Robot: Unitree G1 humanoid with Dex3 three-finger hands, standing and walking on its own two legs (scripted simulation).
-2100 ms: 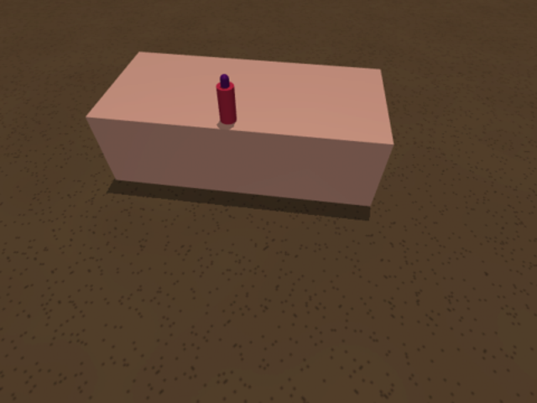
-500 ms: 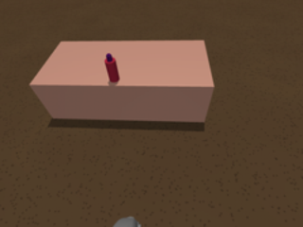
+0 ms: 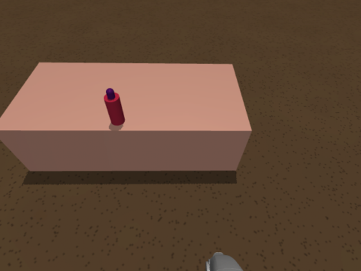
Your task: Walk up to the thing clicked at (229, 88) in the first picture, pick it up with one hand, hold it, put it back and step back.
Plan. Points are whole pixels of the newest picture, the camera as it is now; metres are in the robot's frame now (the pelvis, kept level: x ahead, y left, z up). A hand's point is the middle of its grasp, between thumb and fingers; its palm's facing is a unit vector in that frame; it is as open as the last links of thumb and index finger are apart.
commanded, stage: walk up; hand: left
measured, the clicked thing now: (113, 105) +0.88 +0.31 -0.28
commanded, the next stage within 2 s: none
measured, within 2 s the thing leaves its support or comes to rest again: neither
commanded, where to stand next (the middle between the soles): +0.50 +0.08 m, yaw +0 degrees
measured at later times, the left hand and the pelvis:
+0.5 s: hand (65, 246) +0.21 +0.28 -0.12, palm faces +0.02 -0.91 -0.42, open 7.4 cm; pelvis +0.19 +0.00 +0.00, yaw +2 degrees
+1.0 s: hand (67, 176) +0.41 +0.35 -0.14, palm faces -0.07 -0.92 -0.37, open 7.4 cm; pelvis +0.35 +0.08 +0.00, yaw +1 degrees
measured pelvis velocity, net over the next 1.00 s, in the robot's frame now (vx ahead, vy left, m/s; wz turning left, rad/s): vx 0.35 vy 0.08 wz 0.01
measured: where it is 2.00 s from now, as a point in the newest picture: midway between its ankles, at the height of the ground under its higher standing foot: (162, 233)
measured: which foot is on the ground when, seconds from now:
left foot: down 0.00-0.16, up 0.18-0.56, down 0.58-1.00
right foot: up 0.00-0.10, down 0.12-0.62, up 0.64-1.00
